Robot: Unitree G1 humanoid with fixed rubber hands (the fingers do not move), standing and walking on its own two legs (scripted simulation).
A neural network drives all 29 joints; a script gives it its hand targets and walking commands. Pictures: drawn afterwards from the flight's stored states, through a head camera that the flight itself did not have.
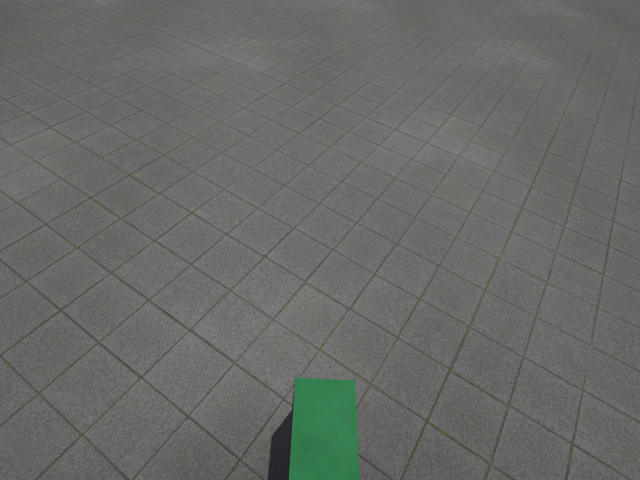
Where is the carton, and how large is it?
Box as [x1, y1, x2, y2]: [288, 377, 358, 479]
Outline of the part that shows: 295,377 291,418 288,479 358,479 354,380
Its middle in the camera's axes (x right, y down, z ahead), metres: +0.00 +0.54 +0.99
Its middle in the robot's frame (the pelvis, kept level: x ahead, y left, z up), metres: +0.31 -0.04 -0.63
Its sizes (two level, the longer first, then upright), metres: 0.265 0.154 0.252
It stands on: the floor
